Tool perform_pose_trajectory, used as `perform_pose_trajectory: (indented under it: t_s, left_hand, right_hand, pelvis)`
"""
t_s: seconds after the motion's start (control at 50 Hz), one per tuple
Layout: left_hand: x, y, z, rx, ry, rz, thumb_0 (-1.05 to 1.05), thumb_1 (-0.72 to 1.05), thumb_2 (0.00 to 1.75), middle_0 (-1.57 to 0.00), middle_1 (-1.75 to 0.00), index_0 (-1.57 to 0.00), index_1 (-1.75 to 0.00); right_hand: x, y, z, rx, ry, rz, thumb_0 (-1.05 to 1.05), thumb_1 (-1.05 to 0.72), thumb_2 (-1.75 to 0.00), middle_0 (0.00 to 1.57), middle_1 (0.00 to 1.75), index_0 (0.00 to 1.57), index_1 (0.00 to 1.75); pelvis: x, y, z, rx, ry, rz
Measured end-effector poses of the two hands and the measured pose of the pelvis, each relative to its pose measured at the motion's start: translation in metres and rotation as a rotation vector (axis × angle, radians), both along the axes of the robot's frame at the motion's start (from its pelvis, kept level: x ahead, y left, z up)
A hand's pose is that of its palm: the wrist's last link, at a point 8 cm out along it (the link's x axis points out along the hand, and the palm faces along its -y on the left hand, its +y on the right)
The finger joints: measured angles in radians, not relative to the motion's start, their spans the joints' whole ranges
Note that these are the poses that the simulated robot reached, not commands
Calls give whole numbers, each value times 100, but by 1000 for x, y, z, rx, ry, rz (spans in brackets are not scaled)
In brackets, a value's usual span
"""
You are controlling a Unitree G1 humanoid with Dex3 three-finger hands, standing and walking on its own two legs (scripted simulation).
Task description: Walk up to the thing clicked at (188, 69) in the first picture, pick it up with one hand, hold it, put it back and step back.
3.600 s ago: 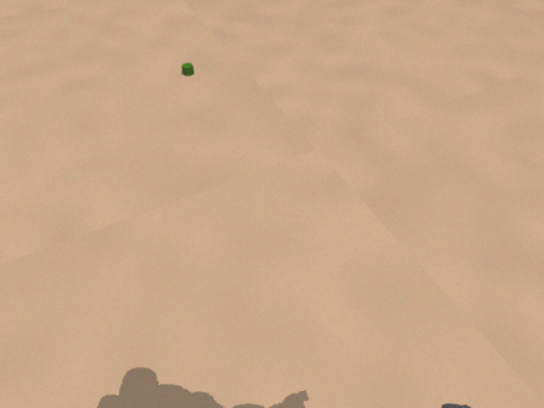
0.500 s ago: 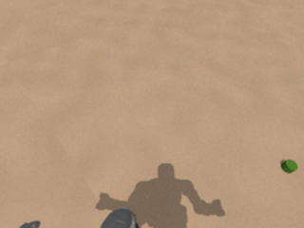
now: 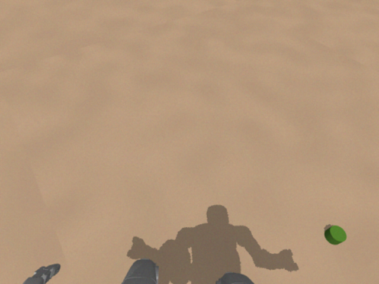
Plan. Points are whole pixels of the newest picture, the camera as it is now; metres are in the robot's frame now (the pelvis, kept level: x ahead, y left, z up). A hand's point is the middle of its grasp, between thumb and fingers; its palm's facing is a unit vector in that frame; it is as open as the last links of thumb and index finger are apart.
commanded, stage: walk up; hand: left
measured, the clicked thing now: (335, 235) +0.41 -0.74 -0.71
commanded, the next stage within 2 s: none
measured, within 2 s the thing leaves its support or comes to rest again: neither
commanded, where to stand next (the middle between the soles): +0.09 -1.10 m, yaw +17 degrees
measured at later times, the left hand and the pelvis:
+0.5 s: hand out of the picture +0.12 +0.05 -0.16, palm faces +0.01 -0.92 -0.38, open 7.4 cm; pelvis +0.04 -0.26 -0.03, yaw +7 degrees
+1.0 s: hand out of the picture +0.09 -0.17 -0.15, palm faces +0.08 -0.94 -0.33, open 7.4 cm; pelvis +0.05 -0.46 +0.00, yaw +11 degrees
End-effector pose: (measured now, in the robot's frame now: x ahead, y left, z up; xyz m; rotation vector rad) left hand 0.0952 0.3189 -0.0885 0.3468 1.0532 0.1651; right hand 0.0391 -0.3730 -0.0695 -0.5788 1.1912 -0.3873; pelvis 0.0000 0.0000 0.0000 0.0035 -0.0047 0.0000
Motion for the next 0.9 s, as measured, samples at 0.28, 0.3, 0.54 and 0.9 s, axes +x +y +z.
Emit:
perform_pose_trajectory:
  t_s: [0.28,0.3,0.54,0.9]
  left_hand:
    - [-23,-106,-26,-21,139,64,1,90,90,-20,-30,-20,-30]
    - [-19,-116,-27,-28,133,59,1,90,90,-20,-30,-20,-30]
    - [11,-248,-34,40,18,78,0,90,90,-20,-30,-20,-30]
    - [-31,-406,-24,-34,126,182,0,90,90,-20,-30,-20,-30]
  right_hand:
    - [51,-88,22,4,-38,135,0,-90,-89,22,30,21,30]
    - [49,-100,24,-3,-32,133,0,-90,-89,22,30,22,30]
    - [57,-290,-4,-82,59,126,1,-90,-89,22,30,22,30]
    - [92,-372,15,35,40,215,0,-90,-89,22,30,22,30]
  pelvis:
    - [30,-119,4,16,-29,90]
    - [30,-129,3,15,-30,93]
    - [40,-283,-31,-31,-34,135]
    - [50,-416,7,11,-33,218]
